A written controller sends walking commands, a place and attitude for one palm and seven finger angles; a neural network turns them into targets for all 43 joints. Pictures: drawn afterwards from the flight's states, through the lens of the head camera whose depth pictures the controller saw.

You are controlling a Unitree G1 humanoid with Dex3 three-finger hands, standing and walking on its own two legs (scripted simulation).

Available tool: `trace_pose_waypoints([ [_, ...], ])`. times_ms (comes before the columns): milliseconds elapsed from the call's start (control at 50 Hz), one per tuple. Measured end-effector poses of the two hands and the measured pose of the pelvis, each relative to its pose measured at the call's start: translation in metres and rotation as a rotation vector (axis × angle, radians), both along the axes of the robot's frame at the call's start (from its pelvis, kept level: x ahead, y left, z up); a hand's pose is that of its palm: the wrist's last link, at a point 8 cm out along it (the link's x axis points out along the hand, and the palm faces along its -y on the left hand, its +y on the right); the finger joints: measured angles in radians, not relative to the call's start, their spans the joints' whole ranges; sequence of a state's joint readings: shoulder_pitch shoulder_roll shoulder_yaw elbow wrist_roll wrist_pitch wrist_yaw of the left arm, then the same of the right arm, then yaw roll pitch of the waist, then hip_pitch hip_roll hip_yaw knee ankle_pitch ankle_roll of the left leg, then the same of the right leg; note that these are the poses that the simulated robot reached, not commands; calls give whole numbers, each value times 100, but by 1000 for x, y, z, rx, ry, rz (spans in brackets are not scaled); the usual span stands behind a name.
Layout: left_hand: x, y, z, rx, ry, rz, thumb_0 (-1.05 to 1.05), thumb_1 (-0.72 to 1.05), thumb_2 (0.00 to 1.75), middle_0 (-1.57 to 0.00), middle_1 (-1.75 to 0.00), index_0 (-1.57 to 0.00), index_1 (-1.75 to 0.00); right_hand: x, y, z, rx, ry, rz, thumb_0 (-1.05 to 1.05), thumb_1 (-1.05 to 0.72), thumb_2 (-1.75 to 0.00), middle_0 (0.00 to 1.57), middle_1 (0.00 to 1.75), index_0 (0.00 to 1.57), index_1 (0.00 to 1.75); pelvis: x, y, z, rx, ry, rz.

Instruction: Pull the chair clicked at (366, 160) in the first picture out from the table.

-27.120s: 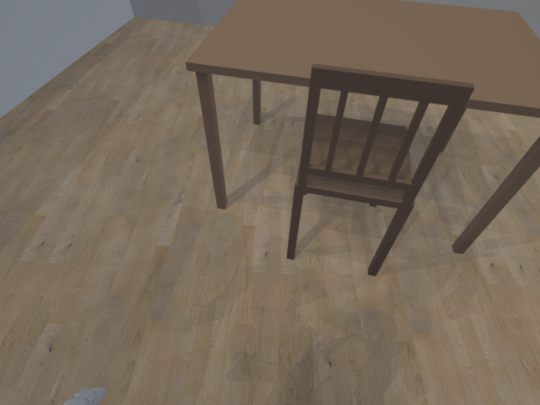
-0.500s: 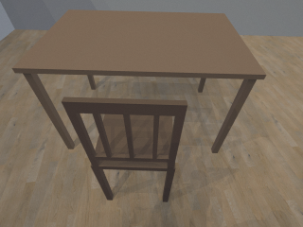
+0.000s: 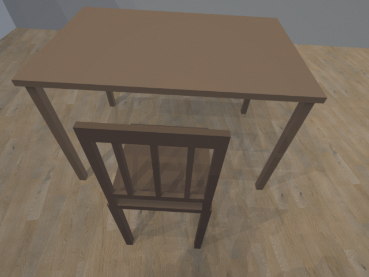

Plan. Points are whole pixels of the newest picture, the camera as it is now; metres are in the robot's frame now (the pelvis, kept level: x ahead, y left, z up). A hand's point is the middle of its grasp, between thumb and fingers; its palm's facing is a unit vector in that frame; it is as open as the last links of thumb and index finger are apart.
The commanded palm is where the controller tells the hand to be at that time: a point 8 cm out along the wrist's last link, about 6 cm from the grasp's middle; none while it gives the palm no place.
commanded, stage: look again from close up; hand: left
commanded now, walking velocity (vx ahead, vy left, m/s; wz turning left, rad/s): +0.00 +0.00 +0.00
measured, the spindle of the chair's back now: (156, 172) +0.41 +0.11 -0.09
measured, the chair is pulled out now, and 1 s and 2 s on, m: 0.16 0.16 0.16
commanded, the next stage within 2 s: none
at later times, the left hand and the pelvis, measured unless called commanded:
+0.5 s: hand out of the picture +0.01 +0.17 -0.18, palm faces +0.00 -0.98 -0.18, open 7.3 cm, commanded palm none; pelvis +0.01 +0.00 +0.00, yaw +0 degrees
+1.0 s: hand out of the picture -0.01 +0.16 -0.18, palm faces +0.01 -0.99 -0.17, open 7.3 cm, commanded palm none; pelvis +0.00 +0.00 +0.00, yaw -1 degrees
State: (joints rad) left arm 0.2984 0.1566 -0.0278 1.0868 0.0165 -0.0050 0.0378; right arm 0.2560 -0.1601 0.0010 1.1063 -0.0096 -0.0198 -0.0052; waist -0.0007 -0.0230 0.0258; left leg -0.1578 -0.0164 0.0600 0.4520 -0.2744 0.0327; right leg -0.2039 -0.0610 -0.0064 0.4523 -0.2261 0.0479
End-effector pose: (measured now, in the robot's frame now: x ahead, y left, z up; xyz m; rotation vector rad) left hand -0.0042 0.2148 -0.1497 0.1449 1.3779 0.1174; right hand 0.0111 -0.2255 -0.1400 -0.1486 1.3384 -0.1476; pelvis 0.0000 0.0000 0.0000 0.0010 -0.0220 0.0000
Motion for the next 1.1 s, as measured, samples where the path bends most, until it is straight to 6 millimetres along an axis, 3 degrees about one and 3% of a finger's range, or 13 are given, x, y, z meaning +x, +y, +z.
trace_pose_waypoints([
  [300, 16, 6, 3, 17, -33, -4, 1, 91, 90, -20, -30, -20, -30, -3, 2, -1, 7, 12, -16, 1, -92, -89, 20, 30, 20, 30, 6, -1, 1, 0, -10, -5],
  [760, -10, -4, 2, -2, 27, 16, 1, 91, 90, -20, -30, -20, -30, -18, 9, -2, 23, 44, -36, 1, -91, -89, 20, 30, 20, 30, 3, -2, 2, 1, -9, -11],
  [1100, -13, -9, 2, -4, 25, 19, 1, 91, 90, -20, -30, -20, -30, -25, 10, -3, 30, 51, -45, 1, -91, -89, 20, 30, 20, 30, 1, -4, 2, 2, -8, -13],
])
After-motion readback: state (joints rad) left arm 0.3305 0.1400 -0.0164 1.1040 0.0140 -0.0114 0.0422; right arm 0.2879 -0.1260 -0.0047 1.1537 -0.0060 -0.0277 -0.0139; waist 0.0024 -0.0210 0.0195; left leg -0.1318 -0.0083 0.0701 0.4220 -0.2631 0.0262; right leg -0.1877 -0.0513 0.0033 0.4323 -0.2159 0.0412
